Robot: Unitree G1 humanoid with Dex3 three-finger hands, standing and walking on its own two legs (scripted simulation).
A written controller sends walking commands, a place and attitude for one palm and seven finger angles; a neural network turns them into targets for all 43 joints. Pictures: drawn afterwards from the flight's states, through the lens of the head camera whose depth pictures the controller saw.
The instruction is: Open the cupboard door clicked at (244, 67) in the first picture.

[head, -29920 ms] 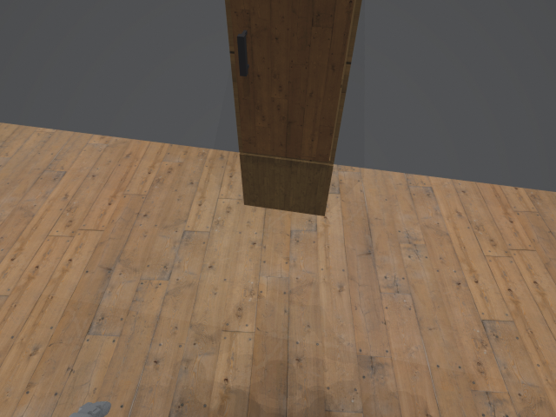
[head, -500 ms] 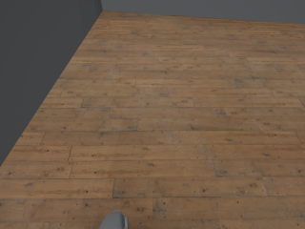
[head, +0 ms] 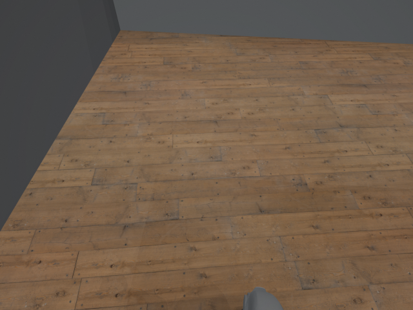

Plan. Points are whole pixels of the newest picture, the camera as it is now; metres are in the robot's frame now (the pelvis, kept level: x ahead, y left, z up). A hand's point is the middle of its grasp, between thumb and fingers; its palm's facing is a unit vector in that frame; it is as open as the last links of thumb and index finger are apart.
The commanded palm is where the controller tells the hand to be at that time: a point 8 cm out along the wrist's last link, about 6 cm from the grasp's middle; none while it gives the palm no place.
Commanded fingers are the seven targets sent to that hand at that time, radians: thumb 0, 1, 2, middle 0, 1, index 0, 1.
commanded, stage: turn to face it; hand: left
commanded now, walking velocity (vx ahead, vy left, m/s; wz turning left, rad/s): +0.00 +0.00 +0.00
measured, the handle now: out of the picture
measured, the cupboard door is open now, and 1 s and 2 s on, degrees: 50 50 50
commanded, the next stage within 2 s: none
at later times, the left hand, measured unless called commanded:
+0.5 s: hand (146, 273) +0.23 +0.16 -0.19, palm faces +0.21 -0.97 -0.14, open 7.2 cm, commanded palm none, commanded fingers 0.00 0.90 0.90 -0.20 -0.30 -0.20 -0.30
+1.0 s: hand (144, 291) +0.18 +0.15 -0.16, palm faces +0.45 -0.83 -0.31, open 7.4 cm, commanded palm none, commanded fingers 0.00 0.90 0.90 -0.20 -0.30 -0.20 -0.30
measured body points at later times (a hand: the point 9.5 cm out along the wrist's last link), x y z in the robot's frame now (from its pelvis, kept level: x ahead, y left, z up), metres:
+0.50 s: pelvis +0.15 -0.02 -0.03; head +0.18 +0.01 +0.42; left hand +0.22 +0.21 -0.18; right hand +0.26 -0.26 -0.16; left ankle +0.18 +0.08 -0.75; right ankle +0.14 -0.14 -0.74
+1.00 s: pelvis +0.20 -0.07 -0.01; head +0.26 -0.07 +0.43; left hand +0.16 +0.20 -0.14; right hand +0.39 -0.27 -0.17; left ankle +0.14 +0.05 -0.68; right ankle +0.24 -0.18 -0.74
